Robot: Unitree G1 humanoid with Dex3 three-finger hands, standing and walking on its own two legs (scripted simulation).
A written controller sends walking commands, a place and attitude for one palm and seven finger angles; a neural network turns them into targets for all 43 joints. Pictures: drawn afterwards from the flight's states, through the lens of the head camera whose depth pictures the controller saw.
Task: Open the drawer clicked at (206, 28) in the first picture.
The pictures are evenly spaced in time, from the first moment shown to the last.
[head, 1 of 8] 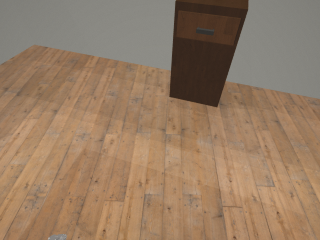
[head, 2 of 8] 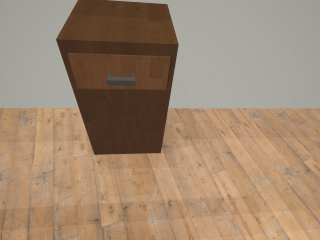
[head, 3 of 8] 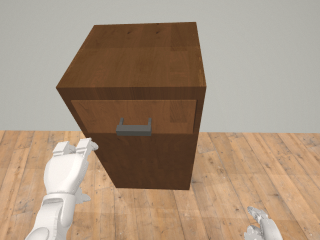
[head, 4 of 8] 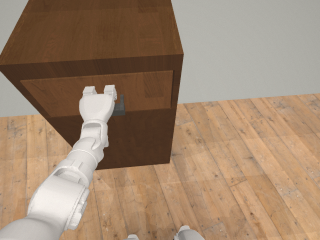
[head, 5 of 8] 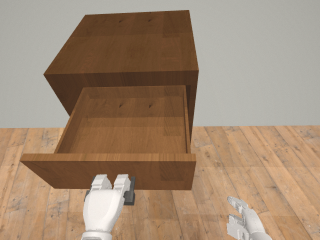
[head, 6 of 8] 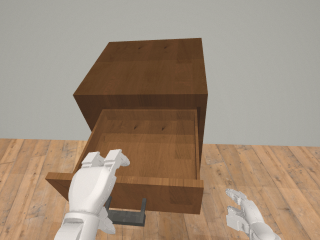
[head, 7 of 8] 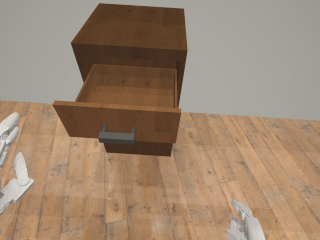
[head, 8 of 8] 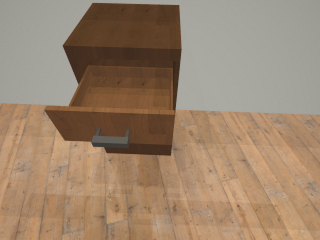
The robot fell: no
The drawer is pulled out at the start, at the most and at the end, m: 0.00 0.30 0.29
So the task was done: yes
